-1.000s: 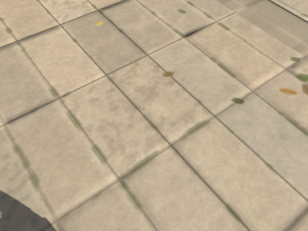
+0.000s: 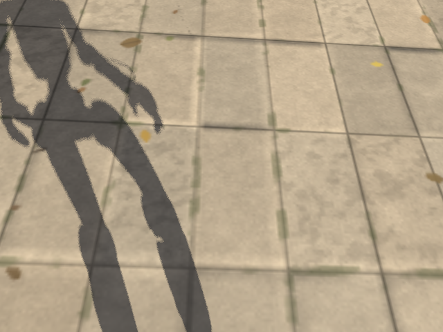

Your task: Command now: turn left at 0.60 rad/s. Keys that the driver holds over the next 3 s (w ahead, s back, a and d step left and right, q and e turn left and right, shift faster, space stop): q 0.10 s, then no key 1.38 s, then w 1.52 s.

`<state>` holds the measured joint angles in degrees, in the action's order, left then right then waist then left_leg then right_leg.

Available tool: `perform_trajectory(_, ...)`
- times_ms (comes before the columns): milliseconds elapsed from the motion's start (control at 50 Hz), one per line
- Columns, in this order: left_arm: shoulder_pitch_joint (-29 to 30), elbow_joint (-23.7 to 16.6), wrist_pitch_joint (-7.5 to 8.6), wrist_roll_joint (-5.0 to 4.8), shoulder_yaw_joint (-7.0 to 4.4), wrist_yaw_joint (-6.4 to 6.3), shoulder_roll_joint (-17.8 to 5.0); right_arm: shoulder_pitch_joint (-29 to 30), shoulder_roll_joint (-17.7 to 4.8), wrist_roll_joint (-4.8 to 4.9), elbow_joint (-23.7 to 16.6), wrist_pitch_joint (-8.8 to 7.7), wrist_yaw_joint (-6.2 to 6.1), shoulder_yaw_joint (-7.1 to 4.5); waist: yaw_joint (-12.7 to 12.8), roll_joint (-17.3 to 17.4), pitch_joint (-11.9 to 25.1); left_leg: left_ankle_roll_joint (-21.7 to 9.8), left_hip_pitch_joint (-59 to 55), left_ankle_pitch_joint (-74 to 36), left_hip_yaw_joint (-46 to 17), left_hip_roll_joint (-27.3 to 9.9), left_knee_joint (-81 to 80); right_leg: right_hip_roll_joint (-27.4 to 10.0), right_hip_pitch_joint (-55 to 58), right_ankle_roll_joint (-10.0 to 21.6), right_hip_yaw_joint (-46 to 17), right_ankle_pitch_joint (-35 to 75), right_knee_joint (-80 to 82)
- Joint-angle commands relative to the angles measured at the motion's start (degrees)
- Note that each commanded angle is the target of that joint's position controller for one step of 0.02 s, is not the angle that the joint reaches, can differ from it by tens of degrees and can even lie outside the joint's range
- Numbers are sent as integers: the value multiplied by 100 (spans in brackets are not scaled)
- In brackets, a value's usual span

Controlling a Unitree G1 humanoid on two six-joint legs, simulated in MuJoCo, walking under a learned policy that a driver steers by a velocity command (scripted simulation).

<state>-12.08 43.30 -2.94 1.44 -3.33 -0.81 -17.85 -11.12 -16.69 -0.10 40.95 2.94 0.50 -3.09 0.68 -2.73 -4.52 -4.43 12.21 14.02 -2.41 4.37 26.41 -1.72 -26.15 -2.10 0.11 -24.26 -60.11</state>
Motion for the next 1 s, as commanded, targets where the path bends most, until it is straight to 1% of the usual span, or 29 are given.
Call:
perform_trajectory(20,-106,-315,39,3,-143,36,-542,-66,-918,18,-304,-85,-43,-242,-45,832,674,-788,-859,-3034,-1403,-1326,-717,31,-552,-87,-193,305,-186)
perform_trajectory(60,26,-367,5,-14,-123,23,-475,-216,-984,1,-260,-100,-41,-271,-116,843,615,-811,-882,-2655,-1579,-1307,-750,58,-651,-110,-222,321,95)
perform_trajectory(120,170,-413,-18,-15,-111,-10,-461,-366,-996,-45,-227,-96,-53,-278,-205,953,562,-870,-873,-2109,-1859,-1323,-778,105,-685,-109,-256,271,562)
perform_trajectory(180,264,-418,3,-39,-77,-28,-403,-439,-954,-98,-193,-105,-65,-251,-275,950,601,-890,-707,-2021,-1966,-1343,-725,141,-347,-36,-240,224,981)
perform_trajectory(240,311,-424,27,-80,-42,-43,-363,-383,-933,-140,-154,-99,-67,-220,-280,959,601,-855,-426,-2138,-2053,-1327,-619,236,178,79,-191,135,1425)
perform_trajectory(300,175,-383,63,-132,-10,-78,-339,-238,-902,-147,-97,-79,-76,-179,-195,986,588,-746,-211,-2416,-2207,-1306,-474,336,828,217,-142,92,2157)
perform_trajectory(320,27,-329,87,-137,9,-93,-292,-153,-870,-120,-69,-72,-90,-156,-83,940,584,-650,-120,-2437,-2227,-1248,-381,355,1167,269,-123,332,2695)
perform_trajectory(340,-183,-244,130,-117,37,-117,-216,-41,-796,-66,-51,-70,-113,-114,85,842,579,-458,88,-2167,-2193,-1115,-252,329,1695,331,-125,917,3595)
perform_trajectory(360,-236,-218,199,-54,49,-159,-275,-94,-631,-41,-34,-97,-132,-49,87,577,606,-154,417,-1432,-2118,-921,-117,-31,2243,396,-506,1489,4287)
perform_trajectory(380,-169,-296,271,61,48,-202,-594,-418,-244,-54,-35,-139,-125,59,-124,-506,804,145,717,14,-1474,-394,701,-1267,2646,620,-1801,1862,4736)
perform_trajectory(400,179,-325,252,5,6,-149,-902,-500,-478,-17,7,-101,-171,-9,-218,-867,573,249,754,1511,-655,318,980,-1873,1858,1369,-2382,2938,4566)
perform_trajectory(420,167,-286,276,-29,50,-97,-638,-429,-706,-86,127,-59,-193,-65,-109,-583,538,316,498,1742,-603,83,1638,-1856,1561,1667,-2316,2910,4564)
perform_trajectory(440,304,-257,310,-56,143,-65,-386,-364,-663,-56,204,-41,-165,-75,-167,-431,410,357,429,1517,-610,39,1813,-1553,1412,1593,-1970,2776,4580)
perform_trajectory(460,436,-235,312,-39,179,-63,-310,-371,-592,-36,284,-29,-136,-68,-228,-430,362,423,349,1328,-558,20,1865,-1235,1363,1418,-1587,2709,4540)
perform_trajectory(480,437,-177,328,-41,194,-87,-308,-371,-524,-65,332,-9,-98,-48,-241,-595,369,466,354,1173,-475,-30,1787,-1060,1470,1294,-1367,2880,4474)
perform_trajectory(520,323,-45,318,-40,184,-91,-356,-388,-377,-70,478,-6,-78,21,-187,-605,446,556,303,1147,-237,-62,1304,-822,1785,1188,-1089,3301,4236)
perform_trajectory(560,150,89,301,-44,177,-76,-378,-280,-287,-25,587,-8,-119,70,-71,-577,550,571,145,974,-68,-120,633,-811,2036,1188,-1124,3437,4071)
perform_trajectory(580,135,147,288,-51,169,-74,-400,-285,-260,-4,663,-13,-149,87,-80,-568,579,556,-19,693,2,-130,188,-779,2069,1146,-1136,3412,3995)
perform_trajectory(600,169,200,274,-65,156,-74,-431,-344,-227,-5,758,-30,-178,108,-154,-514,585,528,-314,99,51,-153,-432,-711,1992,1033,-1099,3299,3912)
perform_trajectory(620,142,248,280,-69,153,-73,-422,-334,-286,-39,826,-62,-205,112,-163,-417,600,493,-697,-568,-126,-288,-844,-671,1784,863,-1115,3109,3898)
perform_trajectory(640,80,268,311,-73,167,-55,-367,-291,-468,-99,856,-107,-229,91,-109,-236,698,456,-1066,-971,-500,-591,-812,-612,1533,684,-1134,2719,3917)
perform_trajectory(660,-53,288,332,-100,154,-22,-347,-181,-712,-108,910,-141,-230,55,89,157,602,349,-952,-1406,-722,-844,-525,-342,1434,580,-919,2250,4008)
perform_trajectory(680,17,404,316,-115,168,-23,-274,-105,-589,-49,1024,-161,-191,75,33,433,457,257,-498,-1162,-682,-816,-492,-182,1687,545,-727,1847,4129)
perform_trajectory(700,122,483,291,-97,156,-41,-308,-104,-423,-54,1081,-193,-175,126,-51,419,347,255,-333,-973,-691,-796,-605,-175,1817,525,-705,1806,4039)
perform_trajectory(720,141,551,276,-88,150,-46,-291,-117,-402,-64,1169,-213,-187,144,-55,479,332,265,-275,-908,-693,-785,-691,-198,1901,530,-699,1921,3995)
perform_trajectory(740,124,615,268,-84,144,-41,-300,-145,-411,-70,1256,-225,-210,155,-44,544,331,265,-273,-939,-698,-773,-745,-224,1948,548,-703,2070,3959)
perform_trajectory(780,60,764,271,-81,145,-38,-278,-183,-420,-58,1407,-245,-239,168,-28,524,332,252,-328,-964,-698,-782,-786,-252,1941,553,-709,2146,3979)
perform_trajectory(900,-12,1198,249,-86,172,-52,-205,-207,-362,-56,1749,-263,-262,225,-28,371,184,191,-278,-714,-721,-816,-899,-214,1859,481,-694,1836,4105)
perform_trajectory(1000,-106,1487,250,-87,209,-66,-149,-258,-299,-52,1972,-282,-271,264,-32,305,167,159,-266,-654,-714,-820,-935,-217,1837,452,-689,1807,4126)
